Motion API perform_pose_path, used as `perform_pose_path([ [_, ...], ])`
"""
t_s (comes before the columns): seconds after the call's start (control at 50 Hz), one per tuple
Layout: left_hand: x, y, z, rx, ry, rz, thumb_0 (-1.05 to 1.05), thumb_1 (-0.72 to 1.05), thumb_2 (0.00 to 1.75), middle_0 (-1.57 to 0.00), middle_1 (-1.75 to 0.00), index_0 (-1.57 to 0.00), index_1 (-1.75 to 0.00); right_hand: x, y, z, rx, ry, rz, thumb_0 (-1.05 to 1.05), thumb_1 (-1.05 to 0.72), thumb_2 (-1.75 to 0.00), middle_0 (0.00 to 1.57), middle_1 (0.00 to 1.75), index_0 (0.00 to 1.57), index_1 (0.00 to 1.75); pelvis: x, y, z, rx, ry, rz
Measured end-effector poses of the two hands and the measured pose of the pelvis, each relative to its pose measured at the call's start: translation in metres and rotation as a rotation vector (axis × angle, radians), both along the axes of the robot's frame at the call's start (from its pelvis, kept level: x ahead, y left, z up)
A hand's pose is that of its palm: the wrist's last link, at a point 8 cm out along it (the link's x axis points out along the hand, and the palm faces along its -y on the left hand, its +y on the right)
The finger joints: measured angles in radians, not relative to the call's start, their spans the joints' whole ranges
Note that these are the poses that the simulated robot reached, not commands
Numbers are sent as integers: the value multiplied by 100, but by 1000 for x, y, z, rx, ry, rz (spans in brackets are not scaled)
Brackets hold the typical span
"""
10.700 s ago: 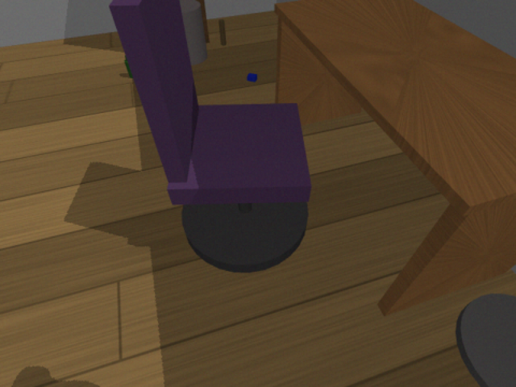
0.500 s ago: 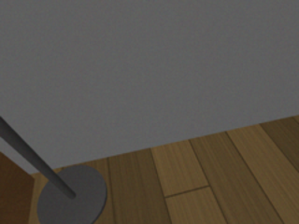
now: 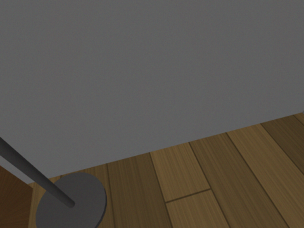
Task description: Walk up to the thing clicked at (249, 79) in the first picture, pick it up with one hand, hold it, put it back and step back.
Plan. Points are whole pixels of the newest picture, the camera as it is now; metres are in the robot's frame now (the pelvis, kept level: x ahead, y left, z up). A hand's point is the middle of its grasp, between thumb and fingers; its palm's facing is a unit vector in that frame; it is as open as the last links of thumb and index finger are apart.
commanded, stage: stand
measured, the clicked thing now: out of the picture -0.51 +2.48 -0.76
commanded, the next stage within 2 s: none
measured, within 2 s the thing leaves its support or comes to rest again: neither
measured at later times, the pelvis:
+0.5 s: pelvis +0.01 -0.01 +0.00, yaw +0 degrees
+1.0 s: pelvis +0.01 -0.01 +0.00, yaw +0 degrees
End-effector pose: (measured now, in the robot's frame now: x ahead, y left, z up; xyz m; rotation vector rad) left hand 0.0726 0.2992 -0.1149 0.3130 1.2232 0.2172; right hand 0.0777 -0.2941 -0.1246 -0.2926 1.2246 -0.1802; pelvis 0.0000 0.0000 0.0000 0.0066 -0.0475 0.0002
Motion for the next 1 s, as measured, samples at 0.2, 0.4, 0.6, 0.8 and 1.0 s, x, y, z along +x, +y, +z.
perform_pose_path([
  [0.2, 9, -8, 0, -3, -9, -10, 1, 90, 90, -20, -30, -21, -30, -13, -9, -2, -4, 33, -13, 1, -90, -89, 21, 30, 20, 30, 2, -7, 0, -4, 9, -3],
  [0.4, 15, -11, 1, -7, -20, -14, 1, 90, 90, -20, -30, -21, -30, -17, -11, -2, -9, 40, -16, 1, -90, -89, 21, 30, 20, 30, 5, -8, 0, -3, 6, -5],
  [0.6, 17, -9, 1, -8, -12, -11, 1, 90, 90, -20, -30, -21, -30, -13, -9, -2, -10, 38, -6, 1, -90, -89, 21, 30, 20, 30, 8, -8, 0, -3, 11, -7],
  [0.8, 17, -8, 1, -4, -8, -8, 1, 90, 90, -20, -30, -21, -30, -3, -8, -1, -9, 21, 3, 1, -90, -89, 21, 30, 20, 30, 11, -7, 0, -2, 8, -8],
  [1.0, 16, -9, 1, -3, -6, -8, 1, 90, 90, -20, -30, -21, -30, 2, -9, 0, -10, 13, 8, 1, -90, -89, 21, 30, 20, 30, 13, -8, 0, -3, 11, -9],
])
